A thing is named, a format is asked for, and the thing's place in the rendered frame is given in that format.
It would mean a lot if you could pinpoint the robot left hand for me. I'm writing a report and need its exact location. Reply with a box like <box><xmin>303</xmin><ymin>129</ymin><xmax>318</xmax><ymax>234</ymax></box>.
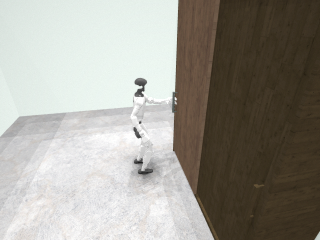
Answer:
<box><xmin>166</xmin><ymin>97</ymin><xmax>177</xmax><ymax>105</ymax></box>

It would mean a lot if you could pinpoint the left robot forearm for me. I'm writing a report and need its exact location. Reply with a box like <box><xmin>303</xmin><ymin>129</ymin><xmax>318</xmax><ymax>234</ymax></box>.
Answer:
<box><xmin>152</xmin><ymin>98</ymin><xmax>167</xmax><ymax>105</ymax></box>

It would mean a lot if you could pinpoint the robot head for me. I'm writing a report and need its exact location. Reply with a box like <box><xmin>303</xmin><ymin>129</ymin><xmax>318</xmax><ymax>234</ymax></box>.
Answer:
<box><xmin>134</xmin><ymin>78</ymin><xmax>147</xmax><ymax>97</ymax></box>

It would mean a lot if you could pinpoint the robot right hand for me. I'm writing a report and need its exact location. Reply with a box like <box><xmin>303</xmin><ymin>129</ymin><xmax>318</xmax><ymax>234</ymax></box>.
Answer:
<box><xmin>141</xmin><ymin>135</ymin><xmax>153</xmax><ymax>148</ymax></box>

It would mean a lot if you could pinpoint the handle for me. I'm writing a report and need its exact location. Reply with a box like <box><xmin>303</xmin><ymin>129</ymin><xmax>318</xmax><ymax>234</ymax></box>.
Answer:
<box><xmin>172</xmin><ymin>92</ymin><xmax>178</xmax><ymax>113</ymax></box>
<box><xmin>243</xmin><ymin>184</ymin><xmax>260</xmax><ymax>221</ymax></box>

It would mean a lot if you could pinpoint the right robot forearm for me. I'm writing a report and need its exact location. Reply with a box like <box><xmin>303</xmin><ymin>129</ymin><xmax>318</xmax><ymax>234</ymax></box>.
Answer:
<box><xmin>131</xmin><ymin>116</ymin><xmax>145</xmax><ymax>137</ymax></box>

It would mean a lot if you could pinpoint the left robot shin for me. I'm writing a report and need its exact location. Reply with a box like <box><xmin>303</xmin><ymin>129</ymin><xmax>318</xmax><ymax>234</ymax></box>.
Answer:
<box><xmin>137</xmin><ymin>144</ymin><xmax>147</xmax><ymax>161</ymax></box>

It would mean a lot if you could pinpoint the left robot upper arm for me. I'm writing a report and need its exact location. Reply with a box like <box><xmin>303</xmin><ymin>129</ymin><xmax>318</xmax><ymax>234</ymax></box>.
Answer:
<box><xmin>142</xmin><ymin>91</ymin><xmax>154</xmax><ymax>104</ymax></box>

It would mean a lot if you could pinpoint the right robot upper arm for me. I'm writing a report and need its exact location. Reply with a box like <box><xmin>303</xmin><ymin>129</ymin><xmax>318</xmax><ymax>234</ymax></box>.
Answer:
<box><xmin>130</xmin><ymin>97</ymin><xmax>144</xmax><ymax>120</ymax></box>

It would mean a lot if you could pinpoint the wardrobe door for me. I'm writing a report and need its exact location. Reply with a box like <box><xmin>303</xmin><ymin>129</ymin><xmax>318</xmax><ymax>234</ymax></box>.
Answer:
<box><xmin>196</xmin><ymin>0</ymin><xmax>320</xmax><ymax>240</ymax></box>
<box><xmin>173</xmin><ymin>0</ymin><xmax>220</xmax><ymax>194</ymax></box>

